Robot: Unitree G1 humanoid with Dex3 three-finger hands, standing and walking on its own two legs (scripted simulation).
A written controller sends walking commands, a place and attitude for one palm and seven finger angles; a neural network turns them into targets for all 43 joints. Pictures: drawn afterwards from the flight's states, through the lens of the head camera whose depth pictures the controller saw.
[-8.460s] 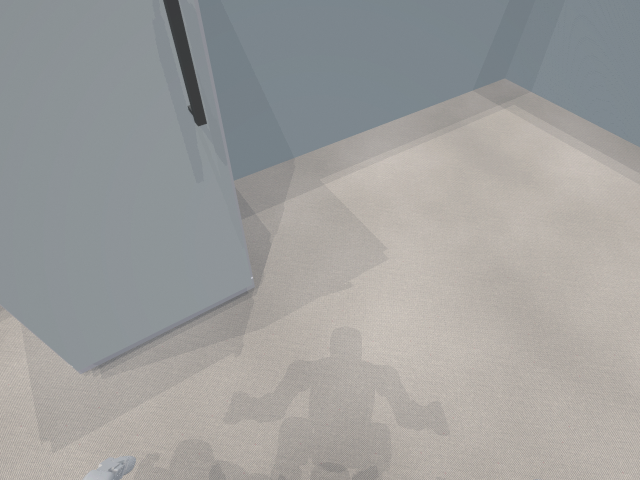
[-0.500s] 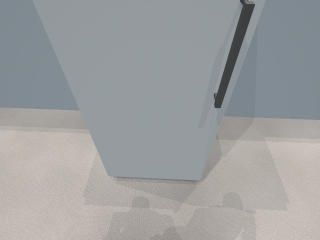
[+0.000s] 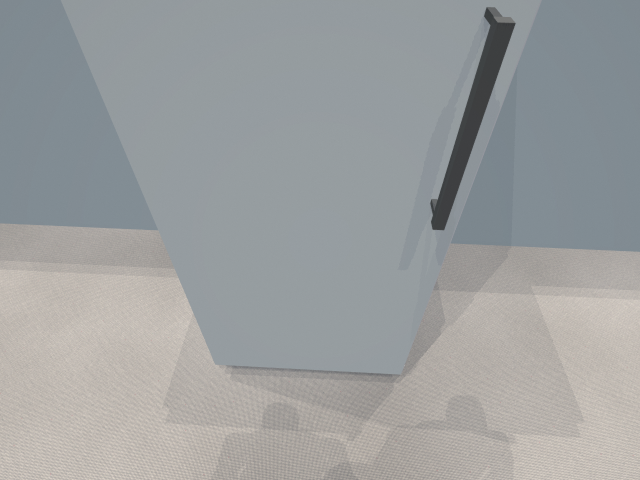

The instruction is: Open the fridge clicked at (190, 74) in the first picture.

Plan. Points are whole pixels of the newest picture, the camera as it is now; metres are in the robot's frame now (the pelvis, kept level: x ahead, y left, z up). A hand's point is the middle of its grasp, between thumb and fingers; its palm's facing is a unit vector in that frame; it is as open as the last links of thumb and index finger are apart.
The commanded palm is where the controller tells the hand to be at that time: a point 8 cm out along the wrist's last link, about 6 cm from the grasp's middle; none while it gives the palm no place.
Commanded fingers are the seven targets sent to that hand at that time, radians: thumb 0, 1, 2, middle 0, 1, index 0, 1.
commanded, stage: shuffle to correct the standing spot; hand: right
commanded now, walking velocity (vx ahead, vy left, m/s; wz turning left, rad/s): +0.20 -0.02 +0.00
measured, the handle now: (460, 136) +0.54 -0.17 +0.18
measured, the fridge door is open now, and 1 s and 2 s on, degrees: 0 0 0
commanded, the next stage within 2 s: come to a stop and stand still in 0.08 s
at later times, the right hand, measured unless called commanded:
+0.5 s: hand out of the picture +0.10 -0.19 -0.18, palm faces +0.04 +0.97 -0.22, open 7.3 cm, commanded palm none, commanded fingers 0.00 -0.90 -0.90 0.20 0.30 0.20 0.30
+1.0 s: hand out of the picture +0.06 -0.19 -0.18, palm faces +0.05 +0.98 -0.20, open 7.3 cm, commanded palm none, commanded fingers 0.00 -0.90 -0.90 0.20 0.30 0.20 0.30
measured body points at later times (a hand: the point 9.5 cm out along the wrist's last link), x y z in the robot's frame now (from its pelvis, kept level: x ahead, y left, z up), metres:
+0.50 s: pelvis +0.08 -0.01 -0.01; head +0.11 -0.01 +0.44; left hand +0.01 +0.19 -0.17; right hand +0.10 -0.24 -0.17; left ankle +0.08 +0.10 -0.74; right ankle -0.02 -0.11 -0.73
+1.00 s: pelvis +0.04 -0.01 +0.00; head +0.06 -0.01 +0.45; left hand +0.08 +0.22 -0.16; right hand +0.06 -0.24 -0.16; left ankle +0.06 +0.10 -0.74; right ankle -0.02 -0.11 -0.74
